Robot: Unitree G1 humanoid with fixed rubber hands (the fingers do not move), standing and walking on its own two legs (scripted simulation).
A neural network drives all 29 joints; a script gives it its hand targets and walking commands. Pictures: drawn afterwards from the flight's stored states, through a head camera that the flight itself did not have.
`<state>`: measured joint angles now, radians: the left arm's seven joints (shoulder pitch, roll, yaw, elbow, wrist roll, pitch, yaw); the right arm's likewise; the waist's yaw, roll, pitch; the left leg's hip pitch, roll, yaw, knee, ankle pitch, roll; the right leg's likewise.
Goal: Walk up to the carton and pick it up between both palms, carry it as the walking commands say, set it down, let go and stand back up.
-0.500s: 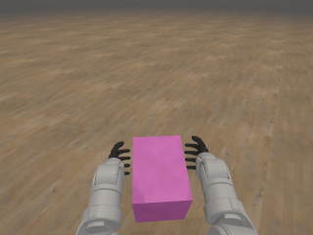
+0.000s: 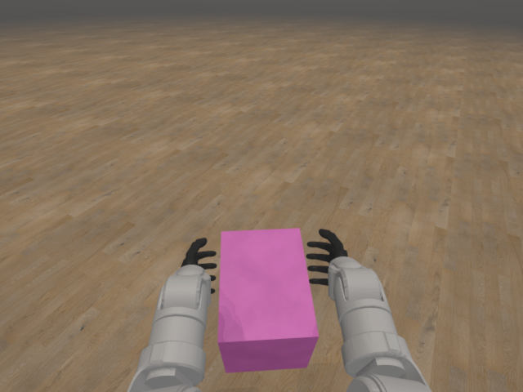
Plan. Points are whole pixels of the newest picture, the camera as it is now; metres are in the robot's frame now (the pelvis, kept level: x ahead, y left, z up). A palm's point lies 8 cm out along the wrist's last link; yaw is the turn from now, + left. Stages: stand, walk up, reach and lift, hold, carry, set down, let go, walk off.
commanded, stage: hold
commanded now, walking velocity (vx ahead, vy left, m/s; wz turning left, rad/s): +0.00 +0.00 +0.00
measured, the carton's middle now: (263, 299) +0.33 -0.01 -0.03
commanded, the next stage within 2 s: carry in 0.50 s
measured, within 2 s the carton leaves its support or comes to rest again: neither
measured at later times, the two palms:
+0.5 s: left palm (193, 300) +0.27 +0.11 +0.05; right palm (344, 278) +0.29 -0.13 +0.06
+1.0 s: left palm (143, 291) +0.28 +0.18 +0.07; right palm (294, 279) +0.28 -0.05 +0.08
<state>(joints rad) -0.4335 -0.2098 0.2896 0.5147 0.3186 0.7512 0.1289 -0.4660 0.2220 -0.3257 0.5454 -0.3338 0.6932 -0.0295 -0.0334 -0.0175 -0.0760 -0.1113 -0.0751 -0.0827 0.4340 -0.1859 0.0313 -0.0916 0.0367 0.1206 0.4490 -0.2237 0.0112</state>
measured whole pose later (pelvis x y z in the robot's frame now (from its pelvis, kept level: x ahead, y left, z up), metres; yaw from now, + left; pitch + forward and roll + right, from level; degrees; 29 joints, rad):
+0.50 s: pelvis -0.01 -0.03 +0.00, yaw +1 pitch -10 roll +0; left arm -0.34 -0.17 0.24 0.41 0.27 0.79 0.03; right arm -0.42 0.20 -0.22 0.49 -0.28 0.74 -0.08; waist 0.01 -0.01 -0.02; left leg -0.09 -0.04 -0.12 0.45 -0.19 -0.01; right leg -0.06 0.07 0.09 0.45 -0.22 -0.03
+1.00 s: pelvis -0.03 +0.06 -0.02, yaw +0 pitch +4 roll -1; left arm -0.38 -0.19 0.09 -0.06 0.07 1.17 0.34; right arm -0.39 0.19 -0.09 -0.07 -0.11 1.13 -0.22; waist 0.02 0.02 -0.10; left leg -0.46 -0.08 0.04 0.67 -0.29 0.10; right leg -0.45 -0.08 0.00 0.64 -0.26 0.08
